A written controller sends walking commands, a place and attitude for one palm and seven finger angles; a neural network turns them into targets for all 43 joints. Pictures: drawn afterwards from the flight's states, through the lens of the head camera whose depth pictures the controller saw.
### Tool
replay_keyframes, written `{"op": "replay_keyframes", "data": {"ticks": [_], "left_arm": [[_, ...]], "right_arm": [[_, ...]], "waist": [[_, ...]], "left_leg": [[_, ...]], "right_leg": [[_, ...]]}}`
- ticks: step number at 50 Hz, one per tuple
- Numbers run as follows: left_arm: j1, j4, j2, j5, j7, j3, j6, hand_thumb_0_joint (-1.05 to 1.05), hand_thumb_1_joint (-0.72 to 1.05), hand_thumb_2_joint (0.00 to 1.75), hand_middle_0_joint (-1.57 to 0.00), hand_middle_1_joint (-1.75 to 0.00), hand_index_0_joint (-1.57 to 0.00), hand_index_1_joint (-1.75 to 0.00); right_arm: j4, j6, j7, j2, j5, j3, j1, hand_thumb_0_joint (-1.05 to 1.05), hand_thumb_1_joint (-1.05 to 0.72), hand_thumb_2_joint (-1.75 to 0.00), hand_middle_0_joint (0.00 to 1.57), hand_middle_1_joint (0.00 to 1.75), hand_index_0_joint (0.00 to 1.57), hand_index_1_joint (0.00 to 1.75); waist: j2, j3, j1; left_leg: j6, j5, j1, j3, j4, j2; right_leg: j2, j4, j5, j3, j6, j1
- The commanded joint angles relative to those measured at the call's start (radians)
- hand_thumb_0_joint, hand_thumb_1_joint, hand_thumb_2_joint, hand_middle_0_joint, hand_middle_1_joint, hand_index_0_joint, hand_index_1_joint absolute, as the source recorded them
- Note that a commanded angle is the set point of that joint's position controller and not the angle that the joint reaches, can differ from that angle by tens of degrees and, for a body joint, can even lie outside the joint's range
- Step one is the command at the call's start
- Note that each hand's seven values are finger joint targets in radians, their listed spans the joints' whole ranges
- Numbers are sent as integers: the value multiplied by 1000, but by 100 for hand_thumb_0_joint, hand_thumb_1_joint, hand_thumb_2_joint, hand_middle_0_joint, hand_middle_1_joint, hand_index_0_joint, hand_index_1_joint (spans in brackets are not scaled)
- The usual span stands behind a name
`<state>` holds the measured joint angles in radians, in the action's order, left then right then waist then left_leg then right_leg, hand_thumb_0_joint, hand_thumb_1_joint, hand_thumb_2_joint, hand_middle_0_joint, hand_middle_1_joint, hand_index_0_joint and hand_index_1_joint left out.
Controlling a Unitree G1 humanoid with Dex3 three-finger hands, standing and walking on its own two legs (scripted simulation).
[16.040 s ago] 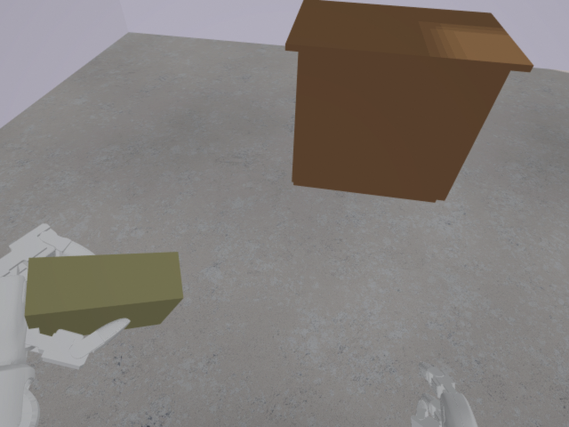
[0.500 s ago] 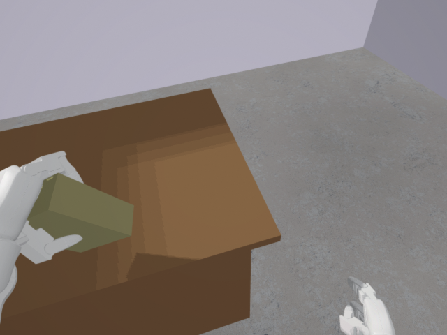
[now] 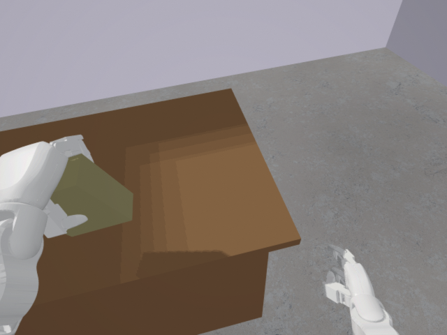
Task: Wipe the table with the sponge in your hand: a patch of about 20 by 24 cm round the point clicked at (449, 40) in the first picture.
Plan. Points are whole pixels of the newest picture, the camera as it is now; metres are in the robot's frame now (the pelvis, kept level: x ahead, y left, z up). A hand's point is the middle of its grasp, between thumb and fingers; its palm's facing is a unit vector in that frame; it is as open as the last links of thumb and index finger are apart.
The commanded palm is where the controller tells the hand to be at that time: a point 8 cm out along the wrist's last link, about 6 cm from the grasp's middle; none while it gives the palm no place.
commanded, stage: turn the palm down, sponge in hand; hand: left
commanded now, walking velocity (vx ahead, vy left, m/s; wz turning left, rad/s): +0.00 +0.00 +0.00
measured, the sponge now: (86, 205) +0.24 +0.28 +0.13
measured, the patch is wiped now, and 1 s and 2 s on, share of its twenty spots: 0.00 0.00 0.00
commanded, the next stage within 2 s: move the sponge above the wiping area in 0.66 s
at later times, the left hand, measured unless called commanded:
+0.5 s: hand (76, 196) +0.23 +0.26 +0.18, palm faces +0.16 -0.05 -0.99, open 9.5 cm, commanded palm +0.18 +0.25 +0.25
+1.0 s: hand (85, 204) +0.22 +0.25 +0.17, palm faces +0.12 -0.04 -0.99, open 9.5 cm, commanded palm +0.19 +0.25 +0.24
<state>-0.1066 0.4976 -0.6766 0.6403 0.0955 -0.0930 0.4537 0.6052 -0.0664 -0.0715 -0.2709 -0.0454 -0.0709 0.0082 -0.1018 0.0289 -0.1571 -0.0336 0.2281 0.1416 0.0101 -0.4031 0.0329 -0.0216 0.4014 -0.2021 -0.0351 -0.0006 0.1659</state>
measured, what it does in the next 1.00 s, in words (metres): stands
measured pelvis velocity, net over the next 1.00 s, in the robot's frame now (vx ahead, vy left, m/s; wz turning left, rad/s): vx -0.02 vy -0.04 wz -0.02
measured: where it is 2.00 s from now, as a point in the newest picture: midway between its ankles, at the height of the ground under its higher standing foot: outside the picture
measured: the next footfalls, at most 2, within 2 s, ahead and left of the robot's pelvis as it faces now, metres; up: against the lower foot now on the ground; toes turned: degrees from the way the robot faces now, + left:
none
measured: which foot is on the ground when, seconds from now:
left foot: down 0.00-1.00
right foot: down 0.00-1.00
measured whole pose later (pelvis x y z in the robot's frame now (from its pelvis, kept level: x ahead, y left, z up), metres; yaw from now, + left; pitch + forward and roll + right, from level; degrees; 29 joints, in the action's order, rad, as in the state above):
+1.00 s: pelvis -0.02 -0.04 +0.00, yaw -1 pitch -4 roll +1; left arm -0.07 0.33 -0.65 0.76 0.11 -0.03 0.44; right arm 0.64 -0.05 -0.07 -0.30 -0.06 -0.04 0.00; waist -0.14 0.03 -0.14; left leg 0.01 0.22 0.14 0.01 -0.43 0.00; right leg 0.01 0.49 -0.22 -0.03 0.05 0.20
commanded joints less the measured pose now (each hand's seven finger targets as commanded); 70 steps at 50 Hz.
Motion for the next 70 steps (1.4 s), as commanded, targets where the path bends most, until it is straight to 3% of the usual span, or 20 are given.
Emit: {"op": "replay_keyframes", "data": {"ticks": [1, 9, 13, 14, 18, 19, 38, 40, 43, 44, 48, 49, 53, 56, 58, 59, 63, 64, 68, 70], "left_arm": [[251, 154, -245, 80, -26, -153, 16, 0, 10, 130, -120, -160, -120, -160], [258, 156, -230, 143, 5, -125, 28, 0, 10, 130, -120, -160, -120, -160], [232, 131, -284, 166, -11, -192, 24, 0, 10, 130, -120, -160, -120, -160], [247, 122, -235, 160, -13, -140, 18, 0, 10, 130, -120, -160, -120, -160], [244, 100, -260, 151, -18, -173, 24, 0, 10, 130, -120, -160, -120, -160], [258, 105, -211, 146, -18, -118, 14, 0, 10, 130, -120, -160, -120, -160], [239, 62, -249, 138, -39, -165, -10, 0, 10, 130, -120, -160, -120, -160], [250, 8, -252, 138, -39, -156, -16, 0, 10, 130, -120, -160, -120, -160], [254, 21, -271, 146, -35, -170, -10, 0, 10, 130, -120, -160, -120, -160], [270, 15, -224, 145, -32, -120, -15, 0, 10, 130, -120, -160, -120, -160], [303, 11, -260, 162, -28, -138, -23, 0, 10, 130, -120, -160, -120, -160], [322, 8, -216, 162, -29, -91, -33, 0, 10, 130, -120, -160, -120, -160], [324, -12, -262, 177, -33, -138, -41, 0, 10, 130, -120, -160, -120, -160], [281, 22, -232, 173, -42, -123, -58, 0, 10, 130, -120, -160, -120, -160], [257, 14, -238, 177, -50, -147, -44, 0, 10, 130, -120, -160, -120, -160], [270, 29, -185, 170, -52, -100, -45, 0, 10, 130, -120, -160, -120, -160], [223, 61, -183, 170, -62, -116, -34, 0, 10, 130, -120, -160, -120, -160], [230, 49, -147, 164, -63, -77, -33, 0, 10, 130, -120, -160, -120, -160], [233, 45, -178, 183, -67, -99, -21, 0, 10, 130, -120, -160, -120, -160], [240, 52, -156, 182, -67, -73, -25, 0, 10, 130, -120, -160, -120, -160]], "right_arm": [[-164, 44, -4, -103, 2, 48, 197, 0, -90, -90, 20, 30, 20, 30], [-172, 44, 8, -93, -2, 40, 231, 0, -90, -90, 20, 30, 20, 30], [-168, 45, 14, -93, -5, 39, 275, 0, -90, -90, 20, 30, 20, 30], [-166, 45, 13, -92, 0, 44, 231, 0, -90, -90, 20, 30, 20, 30], [-162, 54, 11, -92, -9, 41, 278, 0, -90, -90, 20, 30, 20, 30], [-162, 54, 9, -92, -7, 50, 235, 0, -90, -90, 20, 30, 20, 30], [-158, 78, 2, -93, -11, 58, 270, 0, -90, -90, 20, 30, 20, 30], [-146, 73, -1, -103, -9, 65, 213, 0, -90, -90, 20, 30, 20, 30], [-155, 78, -3, -102, -10, 60, 262, 0, -90, -90, 20, 30, 20, 30], [-156, 78, -4, -101, -9, 62, 231, 0, -90, -90, 20, 30, 20, 30], [-154, 86, -7, -99, -11, 57, 264, 0, -90, -90, 20, 30, 20, 30], [-153, 87, -8, -98, -9, 63, 229, 0, -90, -90, 20, 30, 20, 30], [-145, 93, -9, -98, -8, 63, 255, 0, -90, -90, 20, 30, 20, 30], [-146, 92, -2, -94, -1, 72, 218, 0, -90, -90, 20, 30, 20, 30], [-145, 94, 4, -91, -6, 65, 250, 0, -90, -90, 20, 30, 20, 30], [-147, 90, 7, -89, -2, 67, 220, 0, -90, -90, 20, 30, 20, 30], [-155, 88, 11, -85, -5, 64, 251, 0, -90, -90, 20, 30, 20, 30], [-153, 85, 11, -86, -3, 65, 214, 0, -90, -90, 20, 30, 20, 30], [-152, 80, 9, -88, -5, 60, 246, 0, -90, -90, 20, 30, 20, 30], [-153, 74, 11, -88, -3, 64, 208, 0, -90, -90, 20, 30, 20, 30]], "waist": [[-17, -258, 13], [29, -269, 11], [28, -254, -11], [52, -268, 7], [31, -228, -6], [52, -237, 17], [36, -191, 1], [85, -190, 18], [35, -180, 5], [48, -202, 20], [23, -185, 10], [34, -206, 27], [35, -190, 13], [35, -236, 6], [26, -201, 1], [40, -224, 12], [15, -206, -1], [51, -202, 15], [29, -187, 6], [53, -211, 16]], "left_leg": [[20, -355, -34, -70, 71, -36], [2, -335, -22, -55, 57, -20], [2, -302, -15, -64, 54, -13], [0, -309, -13, -47, 47, -15], [1, -260, -8, -58, 52, -8], [-2, -267, -7, -42, 43, -13], [3, -150, 24, -45, 26, -5], [0, -138, 35, -39, 31, -9], [1, -134, 34, -41, 20, -2], [-2, -142, 33, -28, 17, -9], [-1, -122, 25, -48, 23, 1], [-4, -124, 24, -32, 23, -5], [-2, -123, 19, -49, 24, 0], [-5, -169, 3, -44, 29, -5], [1, -168, 15, -52, 26, -4], [-1, -175, 12, -33, 28, -13], [0, -181, 3, -46, 36, -9], [-2, -179, 10, -31, 39, -16], [0, -163, 4, -46, 49, -10], [-3, -188, -2, -40, 53, -14]], "right_leg": [[22, -20, 157, 36, 54, -118], [24, -9, 172, 56, 59, -134], [39, -15, 150, 111, 73, -122], [18, -9, 169, 75, 60, -134], [34, -25, 118, 118, 68, -102], [17, -16, 139, 83, 54, -113], [15, -35, 10, 171, 63, -74], [5, -33, 10, 141, 48, -79], [10, -33, 0, 178, 61, -66], [-2, -21, 20, 139, 52, -82], [12, -34, -24, 170, 64, -58], [2, -22, -8, 130, 53, -74], [13, -34, -19, 173, 67, -61], [3, -11, 54, 129, 59, -101], [18, -18, 42, 164, 73, -79], [1, -7, 61, 120, 60, -97], [21, -17, 60, 143, 70, -82], [10, -11, 65, 99, 57, -85], [28, -25, 38, 139, 70, -71], [17, -16, 72, 102, 59, -95]]}}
